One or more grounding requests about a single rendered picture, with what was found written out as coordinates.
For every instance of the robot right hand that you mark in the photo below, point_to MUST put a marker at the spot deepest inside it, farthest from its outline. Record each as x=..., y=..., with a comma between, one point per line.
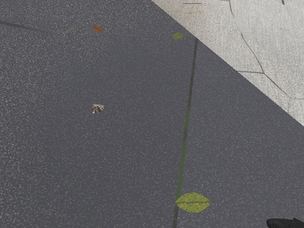
x=284, y=223

